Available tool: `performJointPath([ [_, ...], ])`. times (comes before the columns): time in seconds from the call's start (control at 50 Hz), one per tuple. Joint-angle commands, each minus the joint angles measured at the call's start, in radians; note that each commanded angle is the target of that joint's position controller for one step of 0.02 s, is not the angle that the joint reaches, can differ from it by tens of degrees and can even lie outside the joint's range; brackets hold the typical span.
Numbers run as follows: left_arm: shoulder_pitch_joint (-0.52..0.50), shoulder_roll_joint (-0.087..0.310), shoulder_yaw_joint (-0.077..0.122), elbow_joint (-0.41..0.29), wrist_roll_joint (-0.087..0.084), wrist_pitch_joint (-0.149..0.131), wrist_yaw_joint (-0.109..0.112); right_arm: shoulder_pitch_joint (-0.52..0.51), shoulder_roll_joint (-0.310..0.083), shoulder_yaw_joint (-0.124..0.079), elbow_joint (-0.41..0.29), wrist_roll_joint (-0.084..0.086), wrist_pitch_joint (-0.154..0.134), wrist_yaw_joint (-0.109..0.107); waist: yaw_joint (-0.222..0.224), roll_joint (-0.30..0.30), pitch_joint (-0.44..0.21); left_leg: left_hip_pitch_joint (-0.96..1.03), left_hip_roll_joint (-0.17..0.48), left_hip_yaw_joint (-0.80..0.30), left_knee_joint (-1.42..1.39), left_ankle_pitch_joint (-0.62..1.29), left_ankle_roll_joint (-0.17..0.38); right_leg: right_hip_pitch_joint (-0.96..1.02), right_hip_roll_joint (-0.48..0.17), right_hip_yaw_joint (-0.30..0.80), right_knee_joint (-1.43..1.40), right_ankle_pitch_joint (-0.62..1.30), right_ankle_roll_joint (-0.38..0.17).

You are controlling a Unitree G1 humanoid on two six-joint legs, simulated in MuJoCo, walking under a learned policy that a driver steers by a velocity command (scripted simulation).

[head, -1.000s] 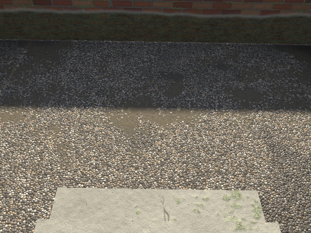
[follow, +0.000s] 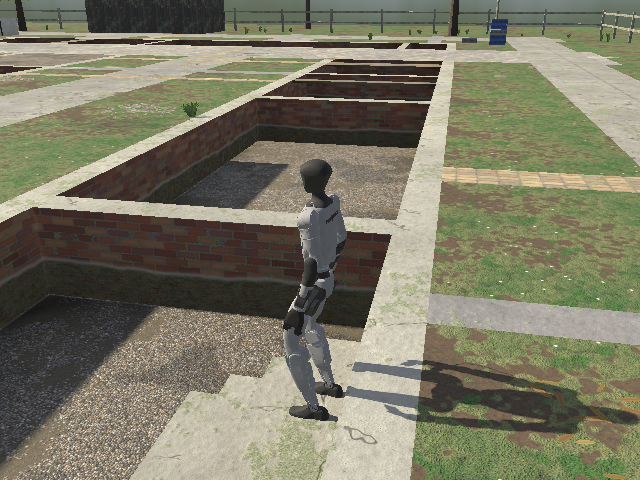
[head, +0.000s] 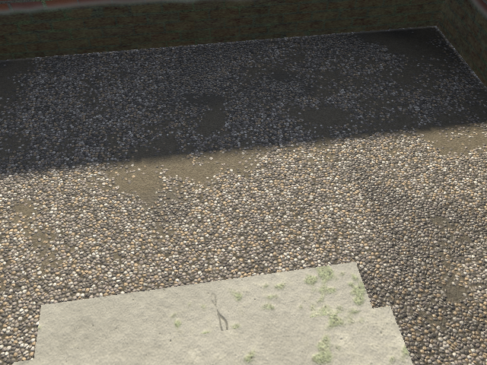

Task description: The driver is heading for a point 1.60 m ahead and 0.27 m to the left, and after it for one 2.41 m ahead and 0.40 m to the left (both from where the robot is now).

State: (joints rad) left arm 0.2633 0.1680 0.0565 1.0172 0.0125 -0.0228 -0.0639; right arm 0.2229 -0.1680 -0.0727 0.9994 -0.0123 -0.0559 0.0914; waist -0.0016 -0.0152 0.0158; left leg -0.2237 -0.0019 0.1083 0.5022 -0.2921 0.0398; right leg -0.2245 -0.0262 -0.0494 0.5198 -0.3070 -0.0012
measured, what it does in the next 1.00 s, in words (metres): goes down: left foot 0.18 m lower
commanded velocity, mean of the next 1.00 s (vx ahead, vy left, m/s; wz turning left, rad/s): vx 0.29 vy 0.00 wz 0.08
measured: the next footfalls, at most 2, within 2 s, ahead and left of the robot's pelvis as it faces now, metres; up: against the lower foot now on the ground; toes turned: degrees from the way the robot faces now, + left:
left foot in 0.86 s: +0.33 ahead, +0.09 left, -0.18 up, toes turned +6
right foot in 1.28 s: +0.62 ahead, -0.08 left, -0.36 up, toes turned +14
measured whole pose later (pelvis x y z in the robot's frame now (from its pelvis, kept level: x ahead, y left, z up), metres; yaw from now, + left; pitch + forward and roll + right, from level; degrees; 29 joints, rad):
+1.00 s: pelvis +0.31 +0.01 -0.18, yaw +7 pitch +0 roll +1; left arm 0.34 0.19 0.01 1.02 0.09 -0.09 -0.05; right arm 0.45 -0.20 -0.04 1.13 -0.10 -0.09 0.05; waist -0.02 -0.03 -0.03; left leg -0.24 -0.09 0.01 0.54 -0.31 0.09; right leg -0.65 -0.04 0.07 1.59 -0.35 -0.09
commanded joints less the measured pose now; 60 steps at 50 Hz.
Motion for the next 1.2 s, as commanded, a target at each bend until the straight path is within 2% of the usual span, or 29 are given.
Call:
performJointPath([
  [0.02,0.055,0.075,0.016,0.004,0.001,-0.006,0.006,0.041,-0.086,-0.022,-0.014,0.0,-0.007,-0.001,-0.001,0.013,-0.009,0.072,0.033,-0.04,-0.062,0.286,0.023,-0.05,0.004,-0.008,-0.076,0.165,-0.024],
  [0.18,0.071,0.06,0.015,0.066,0.004,-0.008,0.006,0.065,-0.074,-0.028,0.028,-0.004,-0.007,-0.004,-0.002,0.009,0.005,0.067,0.026,-0.038,-0.051,0.269,0.021,-0.046,0.004,-0.013,-0.066,0.189,-0.027],
  [0.24,0.1,0.114,0.048,0.073,0.044,-0.009,0.032,0.146,-0.151,-0.068,0.049,-0.044,-0.007,-0.032,-0.025,0.053,0.088,0.01,0.103,-0.15,-0.151,-0.357,0.132,-0.121,0.007,-0.001,-0.038,-0.286,-0.09],
  [0.28,0.086,0.037,0.037,0.065,0.064,-0.024,0.055,0.25,-0.101,-0.063,0.078,-0.062,-0.02,-0.066,-0.055,0.106,0.131,0.045,0.239,-0.329,-0.214,-0.544,0.24,-0.22,-0.005,0.01,0.072,-0.324,-0.12],
  [0.34,-0.005,-0.049,0.017,0.022,0.049,-0.072,0.069,0.272,-0.054,-0.037,0.067,-0.037,-0.02,-0.106,-0.081,0.098,0.113,0.09,0.334,-0.434,-0.245,-0.406,0.306,-0.248,0.015,-0.022,0.201,-0.177,-0.107],
  [0.42,0.197,-0.024,0.026,0.061,0.061,-0.101,0.054,0.12,-0.075,-0.03,0.039,-0.056,-0.026,-0.102,0.061,0.042,0.108,-0.216,0.204,-0.224,-0.002,-0.289,0.263,0.137,0.051,-0.065,0.104,-0.068,-0.151],
  [0.44,0.341,-0.006,0.034,0.108,0.078,-0.11,0.052,0.07,-0.078,-0.035,0.022,-0.067,-0.031,-0.092,0.126,-0.034,0.083,-0.357,0.122,-0.145,0.23,-0.235,0.222,0.282,-0.014,0.054,0.042,0.028,-0.191],
  [0.46,0.548,0.062,0.043,0.16,0.1,-0.108,0.056,-0.029,0.02,-0.02,-0.041,-0.079,-0.045,-0.083,0.209,-0.251,0.001,-0.56,-0.057,-0.057,0.617,-0.313,0.12,0.453,-0.213,0.449,-0.119,0.148,-0.331],
  [0.48,0.699,0.09,0.034,0.216,0.116,-0.107,0.04,-0.061,0.056,-0.009,-0.069,-0.045,-0.057,-0.084,0.247,-0.141,0.1,-0.793,-0.086,-0.308,0.688,-0.308,0.112,0.465,-0.366,0.713,-0.239,0.076,-0.438],
  [0.5,0.611,0.084,0.03,0.213,0.111,-0.11,0.029,-0.076,0.011,-0.012,-0.071,-0.025,-0.058,-0.091,0.192,-0.03,0.209,-0.914,-0.024,-0.36,0.756,-0.185,0.107,0.45,-0.402,0.662,-0.237,0.029,-0.419],
  [0.52,0.456,0.037,0.018,0.173,0.097,-0.105,0.025,-0.056,-0.04,-0.024,-0.061,-0.034,-0.063,-0.093,0.129,0.028,0.157,-0.874,-0.01,-0.316,0.795,-0.102,0.108,0.391,-0.335,0.537,-0.182,0.052,-0.359],
  [0.56,0.312,-0.075,-0.014,0.153,0.102,-0.094,0.05,0.071,0.034,0.007,-0.035,-0.077,-0.042,-0.086,0.011,0.037,0.123,-0.677,0.083,-0.264,0.678,0.1,0.131,0.148,-0.221,0.27,-0.067,0.222,-0.251],
  [0.6,0.195,-0.185,-0.066,0.07,0.094,-0.097,0.088,0.086,0.07,0.035,-0.009,-0.121,-0.029,-0.065,0.001,0.026,0.099,-0.532,0.144,-0.258,0.416,0.503,0.108,-0.08,-0.121,0.144,-0.032,0.147,-0.203],
  [0.62,0.26,-0.141,-0.064,0.084,0.07,-0.103,0.095,0.064,0.059,0.029,-0.008,-0.11,-0.027,-0.057,0.022,-0.041,0.083,-0.485,0.123,-0.199,0.333,0.621,0.088,-0.109,-0.102,0.132,-0.002,0.128,-0.216],
  [0.66,0.313,-0.055,-0.073,0.1,0.099,-0.109,0.085,0.044,0.059,0.041,-0.018,-0.076,-0.04,-0.041,0.035,-0.027,0.063,-0.156,0.088,-0.088,0.19,0.885,0.051,-0.419,-0.027,0.027,0.049,0.003,-0.183],
  [0.7,0.355,-0.035,-0.082,0.114,0.107,-0.111,0.061,-0.011,0.004,0.042,-0.057,-0.086,-0.03,-0.037,0.032,-0.029,0.087,-0.022,0.067,-0.055,0.224,0.736,0.011,-0.524,-0.063,0.072,0.056,-0.06,-0.201],
  [0.8,0.401,0.036,-0.066,0.133,0.039,-0.086,0.066,-0.135,-0.058,0.047,-0.078,-0.084,-0.015,-0.053,0.091,-0.007,0.132,-0.249,0.102,-0.103,-0.107,0.362,0.018,-0.002,-0.176,0.215,0.305,0.166,-0.22],
  [0.82,0.414,0.087,-0.051,0.134,0.081,-0.07,0.047,0.043,-0.071,0.038,-0.019,-0.074,-0.029,-0.049,0.041,0.012,0.091,-0.03,0.046,-0.021,0.01,0.387,0.007,-0.069,-0.142,0.152,0.443,0.3,-0.217],
  [0.86,0.272,0.094,-0.048,0.126,0.104,-0.042,-0.011,0.477,-0.194,-0.018,0.141,-0.067,-0.037,-0.054,-0.176,0.169,0.064,0.349,0.062,-0.024,-0.286,0.573,0.072,-0.193,-0.05,0.087,0.962,0.293,-0.154],
  [0.88,0.376,0.015,-0.045,0.144,0.091,-0.035,-0.05,0.664,-0.246,-0.032,0.186,-0.093,-0.024,-0.05,-0.175,0.367,-0.179,0.775,0.23,-0.216,0.037,1.139,0.292,-0.552,0.117,-0.014,1.558,-0.475,-0.053],
  [0.9,0.299,-0.016,-0.052,0.039,0.065,-0.058,-0.063,0.725,-0.325,-0.052,0.197,-0.082,-0.043,-0.042,-0.162,0.228,-0.238,0.904,0.272,-0.413,0.128,1.25,0.363,-0.8,0.145,0.063,1.658,-0.49,-0.036],
  [0.92,0.113,-0.008,-0.05,-0.079,0.038,-0.092,-0.043,0.649,-0.333,-0.064,0.196,-0.09,-0.059,-0.038,-0.205,0.156,-0.14,0.9,0.374,-0.613,0.029,0.763,0.457,-1.081,0.127,0.088,1.585,-0.461,-0.013],
  [0.94,0.017,0.062,-0.041,-0.135,0.035,-0.108,-0.019,0.392,-0.175,-0.02,0.129,-0.078,-0.057,-0.037,-0.119,-0.038,-0.019,0.657,0.422,-0.618,-0.054,0.266,0.376,-1.11,-0.016,0.204,1.27,-0.244,-0.035],
  [0.98,0.1,-0.002,-0.062,-0.072,0.099,-0.087,0.041,0.173,0.062,0.079,0.066,-0.107,-0.054,-0.038,0.046,-0.087,0.128,0.004,0.267,-0.445,-0.143,0.122,0.287,-0.771,-0.166,0.266,0.792,0.17,-0.133],
  [1.04,0.025,-0.019,-0.073,-0.089,0.095,-0.046,0.018,0.225,-0.028,0.091,0.069,-0.056,-0.062,-0.041,0.02,0.111,0.074,-0.504,0.109,-0.336,-0.125,0.132,0.293,-0.289,-0.094,0.04,0.569,0.353,-0.074],
  [1.06,0.109,-0.04,-0.093,-0.085,0.092,-0.057,0.002,0.253,-0.062,0.092,0.057,-0.075,-0.068,-0.042,0.051,0.072,0.048,-0.613,0.096,-0.333,-0.014,0.199,0.279,-0.162,-0.069,0.023,0.653,0.443,-0.046],
  [1.08,0.05,-0.03,-0.101,-0.1,0.11,-0.059,-0.004,0.351,-0.029,0.1,0.092,-0.086,-0.089,-0.066,-0.023,0.009,0.043,-0.385,0.08,-0.395,0.078,0.146,0.274,-0.403,-0.113,0.167,0.484,0.67,-0.027],
  [1.12,-0.098,0.037,-0.104,-0.158,0.098,-0.066,0.02,0.339,-0.007,0.115,0.054,-0.068,-0.11,-0.112,-0.081,-0.039,-0.009,-0.408,-0.021,-0.293,0.273,-0.061,0.167,-0.286,-0.097,0.106,0.074,0.963,-0.024],
  [1.2,-0.117,0.084,-0.096,-0.236,0.089,-0.027,0.009,0.387,-0.107,0.102,0.006,-0.074,-0.069,-0.081,-0.05,0.017,0.086,-0.48,0.023,-0.514,0.357,-0.209,0.207,-0.06,-0.046,0.059,-0.052,0.562,0.0],
])
Keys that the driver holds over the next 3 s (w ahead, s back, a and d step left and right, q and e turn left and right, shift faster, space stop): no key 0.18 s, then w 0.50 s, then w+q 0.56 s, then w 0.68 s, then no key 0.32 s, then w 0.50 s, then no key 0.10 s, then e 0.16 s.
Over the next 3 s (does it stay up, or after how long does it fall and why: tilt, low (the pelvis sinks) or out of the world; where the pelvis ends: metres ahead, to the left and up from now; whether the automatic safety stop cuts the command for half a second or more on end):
stays up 1.34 0.28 -0.71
